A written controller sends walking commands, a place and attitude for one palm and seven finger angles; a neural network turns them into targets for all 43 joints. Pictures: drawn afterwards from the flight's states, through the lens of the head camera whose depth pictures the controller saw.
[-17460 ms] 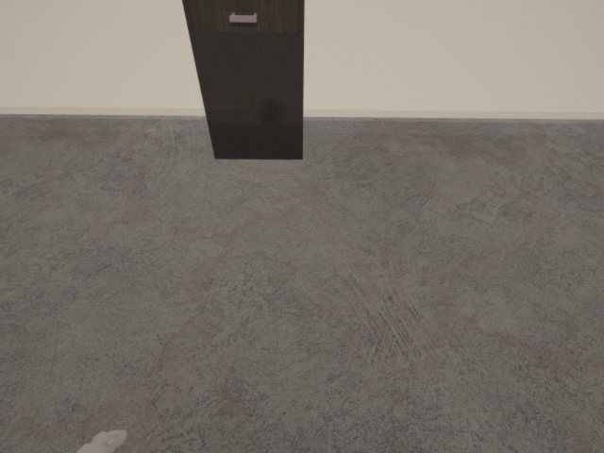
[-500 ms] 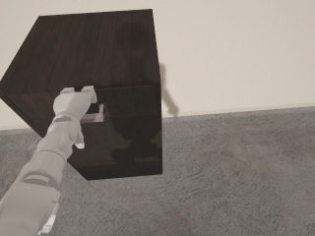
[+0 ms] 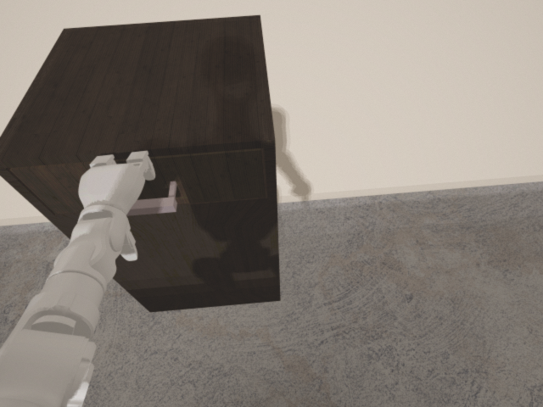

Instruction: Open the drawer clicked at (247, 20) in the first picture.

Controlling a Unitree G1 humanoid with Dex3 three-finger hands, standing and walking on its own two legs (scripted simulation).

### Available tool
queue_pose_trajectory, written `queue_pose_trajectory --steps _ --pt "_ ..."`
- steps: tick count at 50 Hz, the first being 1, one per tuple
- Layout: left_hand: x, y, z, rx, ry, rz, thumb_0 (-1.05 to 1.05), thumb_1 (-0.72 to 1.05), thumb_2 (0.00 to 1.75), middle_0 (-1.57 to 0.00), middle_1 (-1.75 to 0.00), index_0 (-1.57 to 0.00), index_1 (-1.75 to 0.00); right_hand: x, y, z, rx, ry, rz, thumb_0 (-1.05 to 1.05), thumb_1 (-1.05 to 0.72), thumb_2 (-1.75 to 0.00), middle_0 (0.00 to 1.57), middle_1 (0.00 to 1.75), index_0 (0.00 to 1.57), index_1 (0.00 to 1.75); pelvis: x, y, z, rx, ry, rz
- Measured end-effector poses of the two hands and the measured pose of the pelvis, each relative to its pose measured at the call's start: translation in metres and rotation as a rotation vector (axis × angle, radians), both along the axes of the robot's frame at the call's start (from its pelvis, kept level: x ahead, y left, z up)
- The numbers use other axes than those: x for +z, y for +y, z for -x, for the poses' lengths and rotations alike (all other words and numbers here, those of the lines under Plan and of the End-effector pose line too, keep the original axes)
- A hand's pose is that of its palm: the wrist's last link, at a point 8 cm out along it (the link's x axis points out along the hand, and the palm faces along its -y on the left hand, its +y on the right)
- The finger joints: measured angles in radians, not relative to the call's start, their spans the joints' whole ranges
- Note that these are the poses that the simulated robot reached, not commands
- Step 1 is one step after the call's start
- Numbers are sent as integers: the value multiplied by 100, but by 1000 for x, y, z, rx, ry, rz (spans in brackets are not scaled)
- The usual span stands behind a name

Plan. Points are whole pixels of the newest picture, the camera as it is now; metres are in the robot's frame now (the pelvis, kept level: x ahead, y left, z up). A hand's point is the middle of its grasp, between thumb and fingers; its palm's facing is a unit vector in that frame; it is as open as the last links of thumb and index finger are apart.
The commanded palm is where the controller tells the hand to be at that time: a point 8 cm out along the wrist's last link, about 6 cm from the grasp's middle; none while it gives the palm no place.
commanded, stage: re-aim the fingers above the handle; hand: left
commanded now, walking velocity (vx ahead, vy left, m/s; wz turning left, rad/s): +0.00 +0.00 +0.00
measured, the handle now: (147, 197) +0.48 +0.25 -0.02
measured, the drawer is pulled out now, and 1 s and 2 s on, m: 0.00 0.00 0.00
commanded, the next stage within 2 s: lower the fingers behind the handle in 1.50 s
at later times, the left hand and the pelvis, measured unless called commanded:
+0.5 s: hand (137, 207) +0.42 +0.23 +0.03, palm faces -0.07 -0.04 -1.00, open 13.8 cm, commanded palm +0.38 +0.24 +0.09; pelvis +0.00 +0.00 +0.00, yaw +0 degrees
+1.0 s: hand (147, 214) +0.40 +0.21 +0.04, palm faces -0.06 -0.04 -1.00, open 13.9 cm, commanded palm +0.37 +0.22 +0.09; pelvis +0.00 +0.00 +0.00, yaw +1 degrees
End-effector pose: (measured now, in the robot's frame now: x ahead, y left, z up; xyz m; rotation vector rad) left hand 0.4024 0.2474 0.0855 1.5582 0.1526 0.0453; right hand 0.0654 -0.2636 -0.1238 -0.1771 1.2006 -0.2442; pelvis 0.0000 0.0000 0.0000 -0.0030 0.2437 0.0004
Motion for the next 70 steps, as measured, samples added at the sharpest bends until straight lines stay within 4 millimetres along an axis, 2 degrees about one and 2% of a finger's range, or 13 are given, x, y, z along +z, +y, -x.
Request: queue_pose_trajectory --steps 8,18,26,31,35,41,47,53,57,65,67,70 --pt "-5 -16 5 -97 -33 29 0 -49 30 -32 -120 -32 -120 0 0 -5 30 -7 16 1 -91 -90 20 30 20 30 -2 2 3 12 -2 0" --pt "6 -5 -7 -19 -72 -9 0 -49 30 -32 -120 -33 -121 -6 6 2 18 11 -14 1 -91 -90 20 30 20 30 -3 3 3 2 13 0" --pt "-4 -16 4 -48 -4 44 0 -49 30 -32 -120 -32 -121 -1 8 5 -1 6 -21 1 -91 -90 20 30 20 30 1 4 -1 -7 -6 0" --pt "-8 -21 31 -94 -58 66 0 -49 30 -32 -120 -32 -120 2 8 -7 2 -32 -22 1 -91 -90 20 30 20 30 2 5 -3 -15 -21 0" --pt "-8 -11 47 -60 -102 23 0 -49 30 -32 -120 -32 -120 2 9 -23 40 -61 -26 1 -91 -90 20 30 20 30 1 4 0 -4 -39 -2" --pt "6 3 46 27 -100 -39 0 -49 30 -32 -120 -32 -120 3 13 -47 89 -112 -25 1 -91 -90 20 30 20 30 2 1 6 25 -55 -4" --pt "13 -22 28 -19 -34 10 0 -49 30 -32 -120 -32 -120 9 16 -58 101 -156 -21 1 -91 -90 20 30 20 30 4 -1 5 28 -62 -6" --pt "3 -47 22 -110 -20 51 0 -49 30 -32 -120 -31 -120 10 11 -51 80 -152 -19 1 -91 -90 20 30 20 30 3 -4 2 2 -53 -11" --pt "1 -38 28 -90 -73 41 1 -49 30 -32 -120 -32 -120 5 6 -39 58 -117 -22 1 -91 -90 20 30 20 30 2 -6 1 -14 -43 -14" --pt "3 5 48 71 -67 -39 0 -49 30 -32 -120 -32 -120 -3 -1 -24 47 -52 -31 1 -91 -90 20 30 20 30 3 -10 1 5 -45 -11" --pt "2 5 49 78 -34 -30 0 -49 30 -32 -120 -31 -120 -2 -2 -25 55 -50 -21 1 -91 -90 20 30 20 30 4 -10 2 17 -51 -9" --pt "-1 -8 44 26 7 0 0 -49 30 -32 -120 -32 -120 1 -5 -29 69 -63 2 1 -91 -90 20 30 20 30 4 -10 4 31 -59 -8"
